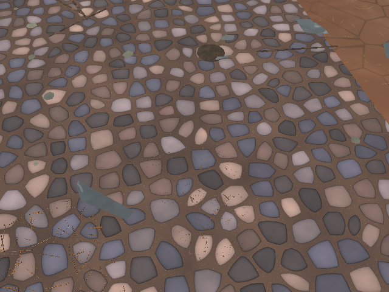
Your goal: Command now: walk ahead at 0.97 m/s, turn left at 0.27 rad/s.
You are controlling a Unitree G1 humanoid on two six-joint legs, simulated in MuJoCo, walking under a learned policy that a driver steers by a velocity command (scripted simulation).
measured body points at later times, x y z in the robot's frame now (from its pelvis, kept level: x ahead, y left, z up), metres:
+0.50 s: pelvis +0.47 +0.06 -0.01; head +0.49 +0.05 +0.44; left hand +0.48 +0.32 -0.13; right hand +0.62 -0.19 -0.14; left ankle +0.53 +0.07 -0.71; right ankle +0.34 -0.13 -0.56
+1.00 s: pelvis +0.92 +0.19 +0.03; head +0.93 +0.21 +0.48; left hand +0.75 +0.43 -0.09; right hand +1.23 +0.10 -0.07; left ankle +0.81 +0.24 -0.61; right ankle +0.99 +0.09 -0.71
